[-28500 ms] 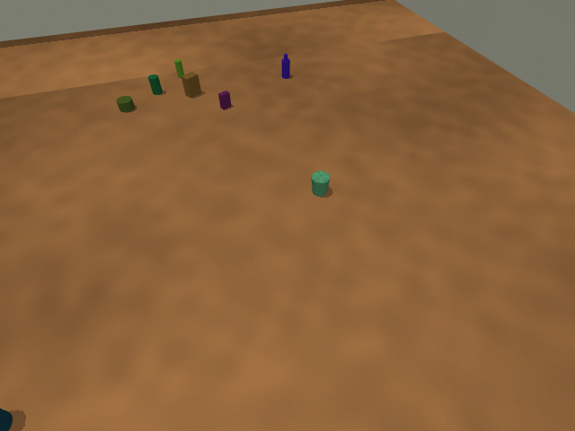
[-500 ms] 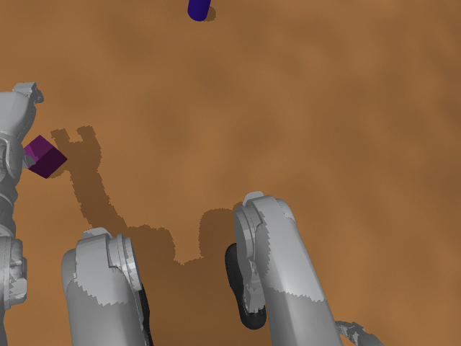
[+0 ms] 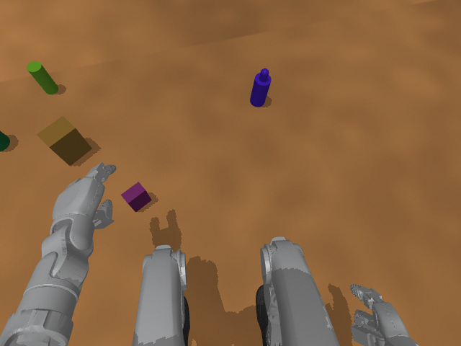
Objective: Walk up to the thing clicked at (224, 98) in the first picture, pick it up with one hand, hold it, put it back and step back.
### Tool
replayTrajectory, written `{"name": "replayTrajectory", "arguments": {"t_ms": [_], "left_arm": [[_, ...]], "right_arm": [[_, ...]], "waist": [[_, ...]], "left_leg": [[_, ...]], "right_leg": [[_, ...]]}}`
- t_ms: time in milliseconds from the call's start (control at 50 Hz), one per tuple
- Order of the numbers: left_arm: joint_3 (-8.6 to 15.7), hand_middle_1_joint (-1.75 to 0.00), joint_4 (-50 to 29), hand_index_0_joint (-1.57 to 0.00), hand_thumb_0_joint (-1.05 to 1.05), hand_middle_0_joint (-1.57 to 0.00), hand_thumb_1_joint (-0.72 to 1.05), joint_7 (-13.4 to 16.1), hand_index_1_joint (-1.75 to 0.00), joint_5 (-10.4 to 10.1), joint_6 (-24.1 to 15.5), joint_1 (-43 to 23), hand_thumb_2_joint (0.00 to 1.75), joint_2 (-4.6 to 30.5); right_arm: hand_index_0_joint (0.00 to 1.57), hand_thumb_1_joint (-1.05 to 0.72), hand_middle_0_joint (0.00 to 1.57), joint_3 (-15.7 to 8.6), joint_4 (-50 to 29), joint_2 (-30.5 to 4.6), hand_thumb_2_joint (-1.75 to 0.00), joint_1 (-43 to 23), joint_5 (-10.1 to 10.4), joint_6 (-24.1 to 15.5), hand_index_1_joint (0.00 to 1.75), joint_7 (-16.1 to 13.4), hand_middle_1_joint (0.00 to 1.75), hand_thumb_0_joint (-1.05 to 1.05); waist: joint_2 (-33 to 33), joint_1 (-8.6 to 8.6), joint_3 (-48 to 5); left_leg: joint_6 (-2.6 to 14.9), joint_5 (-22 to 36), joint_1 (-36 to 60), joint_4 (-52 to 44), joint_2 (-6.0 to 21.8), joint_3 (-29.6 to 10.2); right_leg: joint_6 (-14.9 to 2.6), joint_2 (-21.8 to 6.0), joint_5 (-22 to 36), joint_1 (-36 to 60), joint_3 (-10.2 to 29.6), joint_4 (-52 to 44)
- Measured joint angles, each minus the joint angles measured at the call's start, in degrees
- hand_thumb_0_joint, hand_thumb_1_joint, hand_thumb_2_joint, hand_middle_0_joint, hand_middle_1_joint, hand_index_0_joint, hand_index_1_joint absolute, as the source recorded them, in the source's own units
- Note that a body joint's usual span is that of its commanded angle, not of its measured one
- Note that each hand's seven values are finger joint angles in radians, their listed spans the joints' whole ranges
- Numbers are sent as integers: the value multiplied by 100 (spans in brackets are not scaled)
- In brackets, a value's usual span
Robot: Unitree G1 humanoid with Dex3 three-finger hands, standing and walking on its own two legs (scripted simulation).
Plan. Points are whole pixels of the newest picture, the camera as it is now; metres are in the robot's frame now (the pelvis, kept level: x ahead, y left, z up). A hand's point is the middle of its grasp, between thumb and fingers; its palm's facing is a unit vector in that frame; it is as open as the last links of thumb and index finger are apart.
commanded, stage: home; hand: left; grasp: from above
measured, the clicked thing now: (137, 197) +0.50 +0.25 -0.43
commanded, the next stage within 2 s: none
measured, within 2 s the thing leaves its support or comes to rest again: neither
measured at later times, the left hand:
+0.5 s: hand (57, 267) +0.26 +0.20 +0.10, palm faces +0.02 -0.95 -0.32, open 7.4 cm
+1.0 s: hand (0, 306) +0.22 +0.19 +0.18, palm faces +0.13 -0.97 -0.19, open 7.5 cm
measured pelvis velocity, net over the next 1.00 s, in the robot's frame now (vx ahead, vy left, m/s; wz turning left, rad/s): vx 0.08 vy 0.00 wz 0.08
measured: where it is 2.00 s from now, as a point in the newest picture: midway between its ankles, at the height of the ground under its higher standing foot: (225, 343)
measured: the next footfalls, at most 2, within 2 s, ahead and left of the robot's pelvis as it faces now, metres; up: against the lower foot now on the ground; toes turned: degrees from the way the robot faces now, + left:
none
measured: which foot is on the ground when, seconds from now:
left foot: down 0.00-1.00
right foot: down 0.00-1.00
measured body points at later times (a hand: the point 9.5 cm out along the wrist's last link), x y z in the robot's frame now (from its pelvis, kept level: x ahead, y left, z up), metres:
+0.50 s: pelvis +0.04 +0.00 +0.18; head +0.11 +0.02 +0.62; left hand +0.25 +0.25 +0.12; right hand +0.22 -0.23 +0.10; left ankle +0.08 +0.13 -0.45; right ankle +0.09 -0.14 -0.45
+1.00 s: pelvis +0.08 +0.00 +0.23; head +0.09 +0.01 +0.68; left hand +0.21 +0.24 +0.20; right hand +0.27 -0.23 +0.18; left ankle +0.08 +0.13 -0.45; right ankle +0.09 -0.14 -0.45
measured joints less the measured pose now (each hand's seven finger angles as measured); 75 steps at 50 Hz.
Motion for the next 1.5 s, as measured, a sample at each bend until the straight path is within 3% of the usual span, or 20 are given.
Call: {"name": "replayTrajectory", "arguments": {"t_ms": [100,360,500,620,720,820,1040,1500], "left_arm": [[-46,-37,-665,-22,1,-23,79,86,-36,-629,388,738,93,-249],[-59,-33,-2057,-22,1,-22,90,128,-32,-2661,1332,2610,92,-762],[83,-31,-2783,-21,1,-21,90,168,-31,-3376,1789,3505,90,-1015],[230,-31,-3510,-20,1,-21,90,143,-30,-3837,2156,4278,90,-1229],[284,-31,-4040,-20,1,-21,90,35,-30,-4003,2287,4836,90,-1282],[284,-30,-4203,-20,1,-21,90,-118,-30,-3996,2309,5095,89,-1265],[247,-30,-4038,-20,1,-20,87,-274,-29,-3913,2274,4922,88,-1269],[222,-29,-4029,-19,1,-20,84,-244,-29,-3916,2264,4920,86,-1255]], "right_arm": [[20,-91,20,-5,-84,84,-89,-316,69,-203,30,-221,30,1],[21,-91,20,319,-251,398,-89,-168,164,-715,30,-686,30,1],[21,-91,20,434,-329,449,-89,358,169,-859,30,-933,30,1],[21,-91,20,464,-409,431,-89,816,166,-1006,30,-1155,30,1],[21,-91,20,437,-475,399,-89,992,134,-1171,30,-1290,30,2],[21,-91,20,377,-501,381,-89,928,79,-1323,30,-1338,30,2],[21,-91,20,354,-490,327,-89,663,-2,-1587,30,-1313,30,2],[21,-90,20,363,-317,340,-89,827,1,-1587,30,-1329,30,2]], "waist": [[-74,82,5],[-68,14,48],[-16,-32,156],[41,-8,199],[97,35,158],[111,87,135],[-4,178,282],[33,146,320]], "left_leg": [[-17,142,816,-685,-21,8],[-11,423,3302,-2615,25,77],[-1,632,4624,-3698,57,115],[11,816,5626,-4546,78,157],[18,903,6176,-4989,80,176],[19,932,6459,-5181,64,183],[-13,948,6582,-5219,43,142],[-35,963,6626,-5228,73,172]], "right_leg": [[-29,-47,115,832,-43,-673],[-42,-54,423,3328,-100,-2635],[-44,-37,663,4662,-121,-3762],[-42,-22,878,5674,-123,-4652],[-40,-22,976,6233,-127,-5118],[-38,-39,993,6513,-130,-5295],[-63,-58,965,6635,-171,-5287],[-85,-28,979,6642,-135,-5261]]}}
